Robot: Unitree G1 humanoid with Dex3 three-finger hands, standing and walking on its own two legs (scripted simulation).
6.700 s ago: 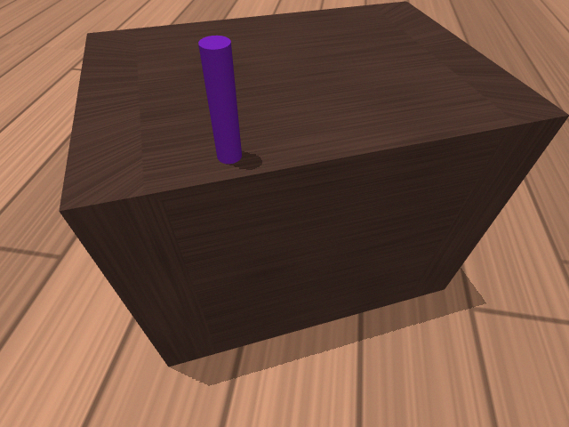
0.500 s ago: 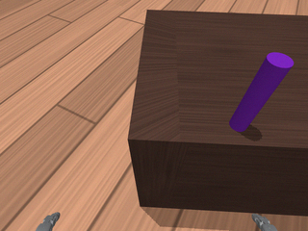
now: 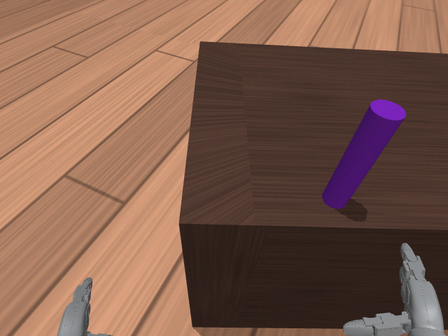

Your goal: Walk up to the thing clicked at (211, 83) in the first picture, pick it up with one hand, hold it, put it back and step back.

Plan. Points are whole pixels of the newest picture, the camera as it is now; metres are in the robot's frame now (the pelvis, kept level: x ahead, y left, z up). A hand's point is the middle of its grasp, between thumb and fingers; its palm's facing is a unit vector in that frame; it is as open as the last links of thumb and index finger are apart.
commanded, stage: rise first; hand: right
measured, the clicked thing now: (356, 161) +0.37 -0.22 +0.13
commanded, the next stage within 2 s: go down in 1.28 s
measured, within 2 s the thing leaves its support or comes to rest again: neither
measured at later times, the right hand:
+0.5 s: hand (428, 289) +0.17 -0.26 +0.11, palm faces +0.34 +0.84 -0.42, open 17.6 cm
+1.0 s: hand out of the picture +0.16 -0.25 +0.17, palm faces +0.38 +0.80 -0.46, open 17.5 cm
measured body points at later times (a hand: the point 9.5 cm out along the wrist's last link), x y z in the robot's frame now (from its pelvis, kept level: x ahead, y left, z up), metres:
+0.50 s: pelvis -0.02 +0.00 +0.00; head -0.03 +0.02 +0.45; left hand +0.15 +0.27 -0.09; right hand +0.14 -0.30 +0.13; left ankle -0.02 +0.14 -0.74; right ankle -0.02 -0.14 -0.74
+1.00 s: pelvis -0.04 +0.00 +0.00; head -0.05 +0.03 +0.45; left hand +0.13 +0.27 -0.09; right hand +0.13 -0.29 +0.19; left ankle -0.02 +0.14 -0.74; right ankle -0.02 -0.14 -0.74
